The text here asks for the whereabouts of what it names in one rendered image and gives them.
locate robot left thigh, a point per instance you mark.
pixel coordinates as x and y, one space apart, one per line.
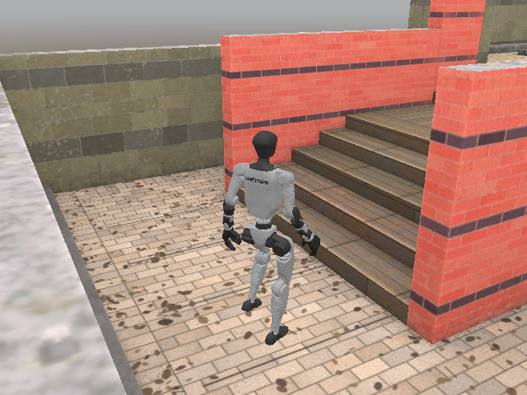
264 255

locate right robot forearm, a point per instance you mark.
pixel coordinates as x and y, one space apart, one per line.
301 227

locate left robot hand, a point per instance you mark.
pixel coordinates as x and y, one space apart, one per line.
233 235

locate right robot hand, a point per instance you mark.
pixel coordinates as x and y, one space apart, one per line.
313 244

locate left robot forearm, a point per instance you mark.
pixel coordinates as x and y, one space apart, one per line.
228 216

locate right robot upper arm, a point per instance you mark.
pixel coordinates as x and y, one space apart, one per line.
286 180

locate humanoid robot head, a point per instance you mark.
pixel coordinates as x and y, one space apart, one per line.
265 145

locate left robot upper arm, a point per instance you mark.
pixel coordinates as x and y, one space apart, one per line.
235 183

